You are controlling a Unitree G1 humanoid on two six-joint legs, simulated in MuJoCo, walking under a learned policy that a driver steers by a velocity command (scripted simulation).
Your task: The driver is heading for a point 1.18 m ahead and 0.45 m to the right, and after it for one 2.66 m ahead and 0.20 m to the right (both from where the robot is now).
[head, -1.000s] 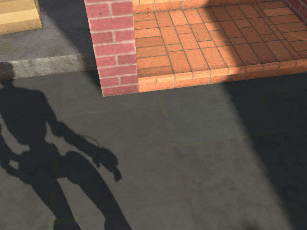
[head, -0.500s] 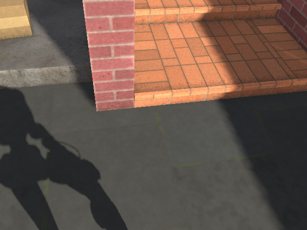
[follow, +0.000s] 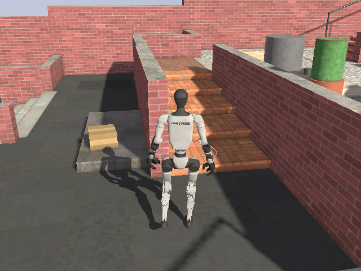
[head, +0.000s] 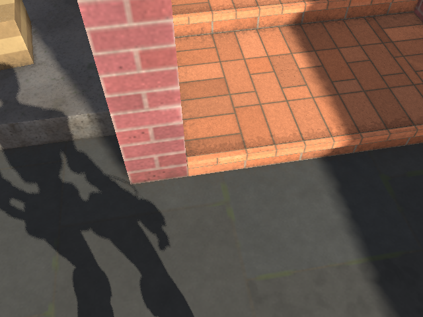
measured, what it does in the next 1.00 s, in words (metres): walks ahead, turning right: left foot, then right foot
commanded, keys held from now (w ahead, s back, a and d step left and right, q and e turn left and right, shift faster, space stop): w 0.20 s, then w+e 0.80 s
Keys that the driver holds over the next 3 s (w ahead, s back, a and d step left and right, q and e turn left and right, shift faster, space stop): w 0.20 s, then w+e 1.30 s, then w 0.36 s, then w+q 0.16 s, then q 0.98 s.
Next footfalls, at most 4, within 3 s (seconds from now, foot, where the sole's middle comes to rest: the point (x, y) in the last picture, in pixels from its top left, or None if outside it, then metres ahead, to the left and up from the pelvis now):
0.40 left None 0.41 0.16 -0.77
0.92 right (274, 269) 0.62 -0.16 -0.77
1.42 left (254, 188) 0.94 -0.12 -0.77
1.88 right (365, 189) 0.93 -0.53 -0.77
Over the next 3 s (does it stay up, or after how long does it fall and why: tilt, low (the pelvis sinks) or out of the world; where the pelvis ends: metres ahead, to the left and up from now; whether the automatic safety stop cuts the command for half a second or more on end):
stays up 1.11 -0.67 0.11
